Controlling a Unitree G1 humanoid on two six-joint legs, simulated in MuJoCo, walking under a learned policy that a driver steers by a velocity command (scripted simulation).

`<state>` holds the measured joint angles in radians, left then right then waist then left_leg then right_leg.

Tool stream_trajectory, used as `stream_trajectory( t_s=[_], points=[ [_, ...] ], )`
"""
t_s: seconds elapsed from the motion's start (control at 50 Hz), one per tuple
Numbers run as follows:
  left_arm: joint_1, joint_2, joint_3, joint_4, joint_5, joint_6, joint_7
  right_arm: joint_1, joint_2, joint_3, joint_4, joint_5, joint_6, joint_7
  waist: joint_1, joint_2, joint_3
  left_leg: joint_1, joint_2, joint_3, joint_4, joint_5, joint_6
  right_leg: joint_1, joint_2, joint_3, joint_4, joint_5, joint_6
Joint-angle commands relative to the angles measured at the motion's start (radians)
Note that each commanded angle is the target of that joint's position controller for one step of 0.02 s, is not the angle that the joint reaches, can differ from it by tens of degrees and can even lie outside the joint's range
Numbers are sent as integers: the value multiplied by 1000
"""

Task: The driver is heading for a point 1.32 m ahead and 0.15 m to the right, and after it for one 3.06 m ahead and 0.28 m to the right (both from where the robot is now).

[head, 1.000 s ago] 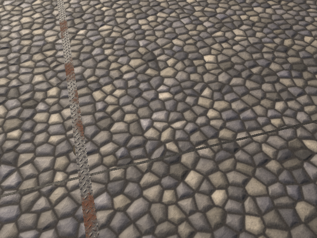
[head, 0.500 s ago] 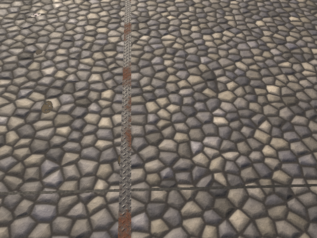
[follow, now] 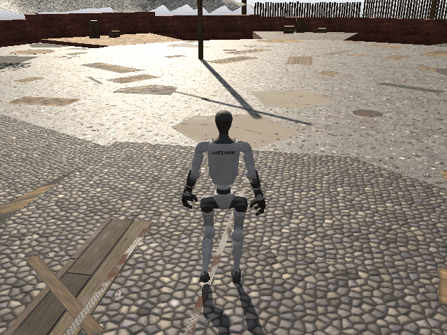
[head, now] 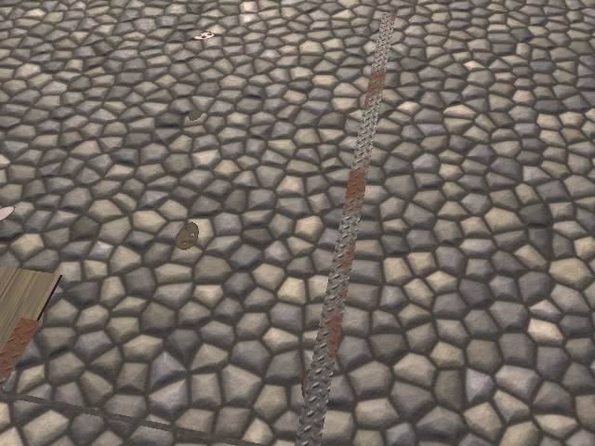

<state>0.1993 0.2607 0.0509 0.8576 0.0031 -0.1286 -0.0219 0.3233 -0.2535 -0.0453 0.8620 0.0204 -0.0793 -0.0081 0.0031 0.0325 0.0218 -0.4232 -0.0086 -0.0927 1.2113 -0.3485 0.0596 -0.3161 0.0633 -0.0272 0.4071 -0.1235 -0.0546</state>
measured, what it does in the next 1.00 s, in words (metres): walks ahead: left foot, then right foot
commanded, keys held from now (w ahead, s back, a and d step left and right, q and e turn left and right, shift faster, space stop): w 1.00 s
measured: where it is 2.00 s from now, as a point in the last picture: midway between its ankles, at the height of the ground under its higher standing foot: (298, 238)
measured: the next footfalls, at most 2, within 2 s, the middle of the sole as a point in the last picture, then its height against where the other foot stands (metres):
left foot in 0.36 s outside the picture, level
right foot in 0.92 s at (343, 362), level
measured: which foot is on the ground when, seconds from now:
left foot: up 0.00-0.34, down 0.36-0.92, up 0.94-1.00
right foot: down 0.00-0.38, up 0.40-0.90, down 0.92-1.00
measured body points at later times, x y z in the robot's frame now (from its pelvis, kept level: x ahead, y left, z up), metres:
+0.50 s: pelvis +0.27 +0.07 +0.00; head +0.30 +0.09 +0.45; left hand +0.32 +0.34 -0.14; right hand +0.41 -0.19 -0.10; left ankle +0.32 +0.16 -0.74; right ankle +0.20 -0.08 -0.65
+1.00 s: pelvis +0.55 +0.02 -0.01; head +0.58 +0.01 +0.44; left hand +0.73 +0.27 -0.11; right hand +0.55 -0.25 -0.15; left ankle +0.38 +0.16 -0.65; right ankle +0.63 -0.06 -0.74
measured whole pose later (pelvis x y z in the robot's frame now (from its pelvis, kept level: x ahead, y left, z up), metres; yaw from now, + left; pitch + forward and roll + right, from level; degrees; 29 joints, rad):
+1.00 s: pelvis +0.55 +0.02 -0.01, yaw +1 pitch +2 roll +0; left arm 0.09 0.25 0.04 0.79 -0.01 -0.10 -0.04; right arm 0.38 -0.27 -0.04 0.92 0.02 -0.08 0.00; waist -0.03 0.01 0.02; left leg -0.25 0.00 -0.05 1.09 -0.46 0.03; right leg -0.44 0.02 -0.06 0.55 -0.16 -0.07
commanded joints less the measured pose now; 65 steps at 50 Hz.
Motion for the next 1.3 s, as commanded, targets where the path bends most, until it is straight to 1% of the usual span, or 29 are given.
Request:
stream_trajectory(
  t_s=[0.02, 0.12, 0.18, 0.24, 0.3, 0.34, 0.36, 0.38, 0.4, 0.42, 0.44, 0.46, 0.48, 0.52, 0.56, 0.7, 0.8, 0.86, 0.9, 0.92, 0.94, 0.96, 0.98, 1.0, 1.02, 1.06, 1.12, 1.18, 1.3],
  points=[
    [21, 66, 7, -28, 3, -10, -5, 26, -46, -14, -70, -6, -10, 1, -20, -92, -42, -176, 119, -12, -44, 62, -1, 147, -271, 312, -258, 30, -190],
    [93, 139, 23, 6, -11, -1, 8, -137, -29, 5, -137, -21, -13, 1, 14, -77, 1, -234, 142, 37, -344, 257, -36, 131, -263, 192, -306, 131, -193],
    [141, 154, 21, 24, -23, 11, 12, -243, -28, 11, -163, -13, -19, 11, 50, -88, 15, -167, 104, 77, -527, 385, -45, 131, -232, 123, -288, 140, -156],
    [201, 162, 19, 50, -30, 23, 11, -328, -42, 10, -197, -1, -22, 24, 78, -99, 31, -153, 85, 83, -614, 386, -39, 199, -268, 137, -256, 104, -144],
    [206, 178, 23, 61, -30, 41, 14, -343, -73, 0, -222, 1, -30, 37, 54, -110, 30, -120, 66, 89, -682, 289, -1, 288, -313, 159, -190, 140, -121],
    [180, 177, 19, 55, -26, 52, 17, -185, -123, -29, -179, -6, -34, 35, -41, -103, -60, 114, 17, 130, -733, 259, 38, 281, -266, 108, 7, 386, -83],
    [169, 143, 4, 38, -12, 52, 19, 2, -186, -55, -133, -11, -34, 26, -118, -63, -183, 379, 89, 53, -713, 277, 85, 157, -212, 58, 248, 366, -48],
    [240, 45, -27, 4, 4, 34, 17, 139, -303, -82, -116, -30, -25, 19, -118, 171, -327, 753, 346, -336, -739, 254, 212, -213, -73, -19, 648, -9, 20],
    [281, 37, -33, 18, -17, 9, 12, 177, -259, -71, -101, -20, -20, 27, -111, 272, -415, 834, 432, -656, -891, 124, 299, -406, -21, 100, 840, -443, 25],
    [202, 146, -5, 5, -42, -2, 8, 107, -184, -49, -109, -14, -23, 30, -103, 161, -262, 717, 391, -543, -905, 88, 246, -495, -89, 132, 912, -392, 9],
    [127, 153, -1, -15, -44, -3, 9, 25, -146, -36, -126, -12, -23, 30, -78, 99, -169, 576, 345, -388, -917, 151, 207, -486, -139, 107, 883, -291, 1],
    [91, 135, 0, -18, -30, 3, 13, -44, -119, -27, -135, -16, -22, 35, -48, 33, -106, 445, 297, -288, -952, 226, 188, -443, -172, 93, 823, -219, 8],
    [90, 124, 5, -18, -17, 16, 17, -83, -95, -20, -139, -21, -25, 40, -16, 36, -72, 355, 258, -216, -989, 278, 170, -388, -199, 97, 763, -168, 13],
    [120, 80, 1, -11, -14, 40, 17, -89, -98, -23, -124, -23, -36, 44, 17, 54, -62, 270, 229, -145, -1040, 352, 178, -314, -206, 87, 721, -114, 27],
    [92, 74, 3, -25, -9, 52, 20, -61, -119, -30, -100, -23, -44, 39, 24, 32, -40, 258, 222, -90, -1064, 427, 189, -347, -207, 84, 661, -49, 40],
    [-164, 45, -7, -103, -10, 40, 5, 53, -152, -34, -29, -12, -26, 10, -51, 21, 24, 316, 194, 15, -1095, 395, 145, -366, -167, 45, 262, 249, 45],
    [-289, 55, -11, -163, -20, 27, -22, 128, -163, -37, 26, -5, -5, 2, -82, 25, 65, 472, 257, -2, -1033, 406, 135, -404, -144, 42, 144, 168, 13],
    [-249, 83, -1, -165, -19, 18, -34, 107, -181, -44, 34, -3, 9, -4, -40, 51, 28, 521, 272, 1, -945, 590, 110, -291, -108, 11, 105, 61, -25],
    [-16, 147, 36, -97, -16, 18, -24, 75, -173, -38, 25, -9, 20, -5, 79, 51, -118, 460, 200, 60, -680, 862, 70, 55, -50, -37, 83, 73, -73],
    [178, 221, 58, -57, -5, 20, -12, 77, -144, -22, -1, -24, 17, -8, 144, -39, -267, 247, 141, 102, -377, 626, 35, 380, -218, 149, 118, 123, -139],
    [247, 294, 74, -35, 0, 27, -13, 215, 0, 19, -5, -22, -7, 7, 78, -314, -407, -173, -49, 92, -11, -70, -36, 739, -451, 639, 17, -65, -307],
    [245, 196, 48, -36, -13, 30, -12, 167, -98, -1, 12, -1, -31, 12, 116, -243, -408, -291, -23, -48, 120, -216, -24, 733, -451, 756, -82, -171, -293],
    [159, 160, 36, -50, -15, 30, -8, 64, -159, -19, -23, 23, -44, 15, 103, -190, -239, -359, 31, -30, 135, -142, -12, 593, -418, 596, -101, -139, -241],
    [81, 137, 28, -66, -12, 30, -7, 2, -153, -18, -37, 20, -47, 9, 71, -100, -156, -326, 86, 2, 86, -45, -11, 438, -378, 469, -123, -43, -212],
    [31, 111, 21, -71, -5, 29, -11, -31, -141, -23, -44, 3, -42, 2, 41, -67, -92, -285, 116, 16, 21, 9, -18, 307, -340, 385, -154, 48, -197],
    [7, 85, 15, -65, 6, 20, -16, 10, -104, -24, -36, -6, -17, -1, -12, -102, -75, -178, 148, 11, -48, 66, -22, 186, -294, 294, -214, 107, -186],
    [37, 117, 25, -37, 0, 10, -10, -18, -77, -22, -49, -13, 6, -6, -26, -92, -35, -203, 161, 27, -144, 133, -46, 131, -284, 213, -269, 180, -204],
    [82, 135, 29, -14, -4, 20, 7, -127, -72, -21, -83, -19, 5, -4, 1, -81, -5, -271, 162, 35, -313, 291, -62, 162, -268, 159, -288, 200, -185],
    [179, 158, 31, 34, -19, 35, 18, -324, -52, -8, -136, -6, -10, 20, 73, -85, 38, -234, 110, 81, -602, 446, -55, 241, -261, 100, -277, 143, -150]
  ],
)
Velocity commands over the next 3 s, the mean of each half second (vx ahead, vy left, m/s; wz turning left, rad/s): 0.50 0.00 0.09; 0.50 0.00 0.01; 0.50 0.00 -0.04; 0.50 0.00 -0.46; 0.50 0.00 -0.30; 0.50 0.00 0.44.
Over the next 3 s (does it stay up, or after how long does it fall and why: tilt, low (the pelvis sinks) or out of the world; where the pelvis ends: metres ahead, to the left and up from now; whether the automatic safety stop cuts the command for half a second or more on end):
stays up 1.62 -0.17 0.00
